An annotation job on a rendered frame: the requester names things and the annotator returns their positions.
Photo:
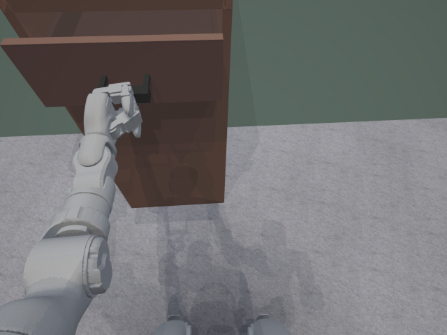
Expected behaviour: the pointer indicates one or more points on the left robot forearm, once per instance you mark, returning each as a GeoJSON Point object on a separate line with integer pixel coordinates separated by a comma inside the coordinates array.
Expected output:
{"type": "Point", "coordinates": [89, 201]}

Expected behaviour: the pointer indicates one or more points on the drawer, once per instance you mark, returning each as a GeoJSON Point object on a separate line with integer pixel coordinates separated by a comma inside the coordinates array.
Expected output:
{"type": "Point", "coordinates": [182, 51]}

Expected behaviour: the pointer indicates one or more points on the robot left hand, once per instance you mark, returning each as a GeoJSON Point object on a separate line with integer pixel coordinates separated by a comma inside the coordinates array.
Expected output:
{"type": "Point", "coordinates": [101, 118]}

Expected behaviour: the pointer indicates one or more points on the cabinet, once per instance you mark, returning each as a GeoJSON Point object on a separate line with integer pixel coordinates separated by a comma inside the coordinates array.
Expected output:
{"type": "Point", "coordinates": [180, 157]}

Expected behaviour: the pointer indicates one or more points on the handle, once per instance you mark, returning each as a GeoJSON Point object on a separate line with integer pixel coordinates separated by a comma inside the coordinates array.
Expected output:
{"type": "Point", "coordinates": [142, 93]}

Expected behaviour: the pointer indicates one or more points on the left robot upper arm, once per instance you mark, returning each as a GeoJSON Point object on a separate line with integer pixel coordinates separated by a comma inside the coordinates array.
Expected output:
{"type": "Point", "coordinates": [63, 275]}

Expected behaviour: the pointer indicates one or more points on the robot left shin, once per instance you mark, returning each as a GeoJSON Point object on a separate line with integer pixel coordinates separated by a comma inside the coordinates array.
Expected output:
{"type": "Point", "coordinates": [174, 317]}

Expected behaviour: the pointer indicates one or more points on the robot right thigh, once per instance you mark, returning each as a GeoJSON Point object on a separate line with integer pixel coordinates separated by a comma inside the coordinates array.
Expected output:
{"type": "Point", "coordinates": [267, 326]}

